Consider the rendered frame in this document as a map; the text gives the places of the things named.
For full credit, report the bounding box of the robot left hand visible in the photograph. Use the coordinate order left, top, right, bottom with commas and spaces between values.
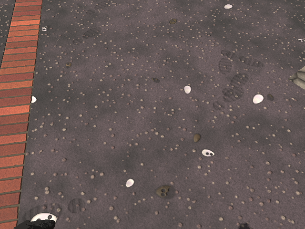
13, 219, 55, 229

